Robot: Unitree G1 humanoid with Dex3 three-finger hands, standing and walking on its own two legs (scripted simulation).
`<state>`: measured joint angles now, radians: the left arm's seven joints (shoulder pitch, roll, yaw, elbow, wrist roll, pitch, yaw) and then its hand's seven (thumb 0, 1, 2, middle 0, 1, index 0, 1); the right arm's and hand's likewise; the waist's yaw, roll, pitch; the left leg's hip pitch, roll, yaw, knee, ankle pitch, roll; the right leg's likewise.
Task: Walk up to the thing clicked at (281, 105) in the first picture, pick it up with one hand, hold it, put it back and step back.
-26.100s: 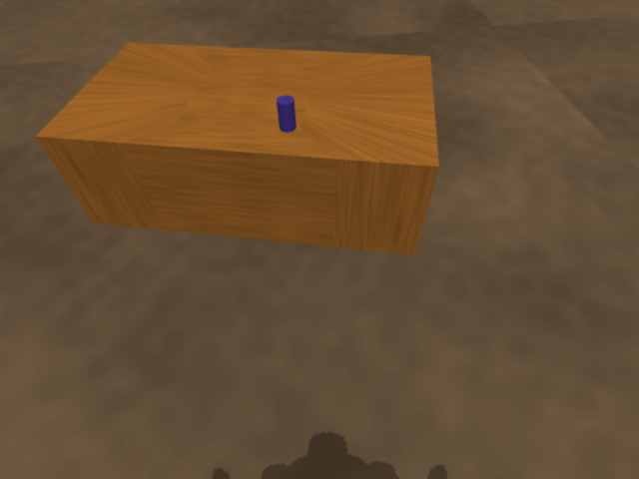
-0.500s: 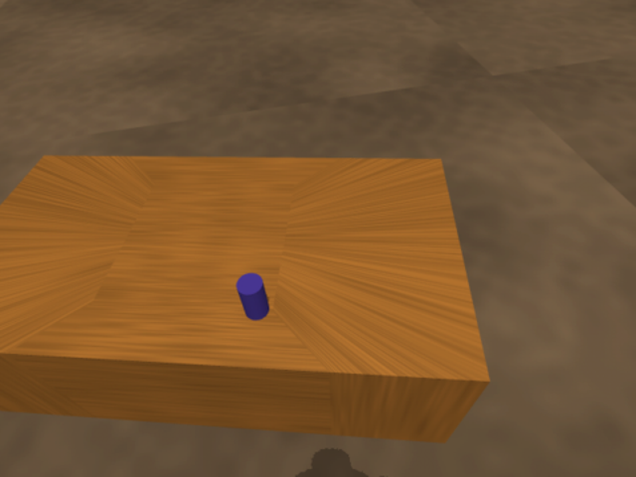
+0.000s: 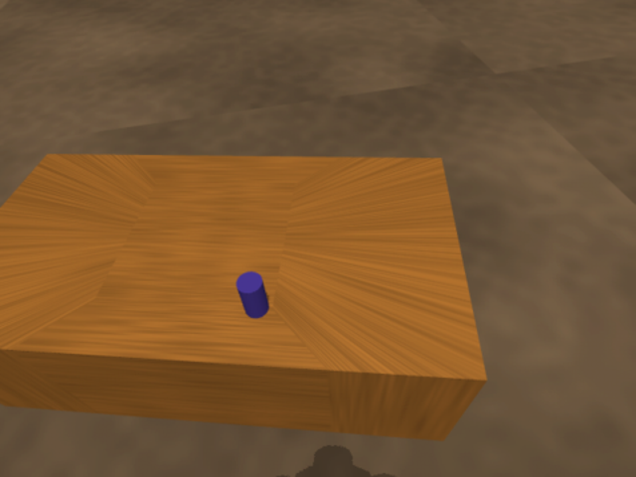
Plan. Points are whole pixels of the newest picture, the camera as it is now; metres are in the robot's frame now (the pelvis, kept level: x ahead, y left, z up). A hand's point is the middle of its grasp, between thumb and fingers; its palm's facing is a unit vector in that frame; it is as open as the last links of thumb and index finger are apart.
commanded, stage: stand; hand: left
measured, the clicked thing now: (253, 295) +0.54 +0.18 -0.28
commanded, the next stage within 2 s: step back in 1.28 s
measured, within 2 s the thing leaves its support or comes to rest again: neither
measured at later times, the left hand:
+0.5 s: hand out of the picture +0.08 +0.25 -0.15, palm faces +0.01 -0.94 -0.35, open 7.4 cm
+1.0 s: hand out of the picture +0.09 +0.26 -0.15, palm faces -0.01 -0.94 -0.35, open 7.4 cm
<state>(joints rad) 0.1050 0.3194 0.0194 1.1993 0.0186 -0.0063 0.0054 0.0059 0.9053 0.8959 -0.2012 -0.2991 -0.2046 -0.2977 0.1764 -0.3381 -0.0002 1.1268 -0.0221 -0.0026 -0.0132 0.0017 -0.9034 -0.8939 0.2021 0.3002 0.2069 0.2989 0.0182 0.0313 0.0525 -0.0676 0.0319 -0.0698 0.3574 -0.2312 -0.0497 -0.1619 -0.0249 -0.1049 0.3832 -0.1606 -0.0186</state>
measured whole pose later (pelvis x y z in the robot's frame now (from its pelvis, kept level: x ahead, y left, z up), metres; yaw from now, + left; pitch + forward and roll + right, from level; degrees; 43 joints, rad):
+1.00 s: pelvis +0.02 +0.01 +0.00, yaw -1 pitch -2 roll +0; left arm 0.09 0.33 0.02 1.17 0.01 -0.01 0.00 0.01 0.91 0.90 -0.20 -0.30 -0.20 -0.30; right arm 0.14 -0.35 0.00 1.13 -0.02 -0.01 -0.01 0.00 -0.90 -0.89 0.20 0.30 0.21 0.30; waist 0.01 0.03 0.05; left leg -0.04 0.03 -0.05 0.31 -0.24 -0.04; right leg -0.15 -0.02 -0.08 0.36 -0.17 -0.01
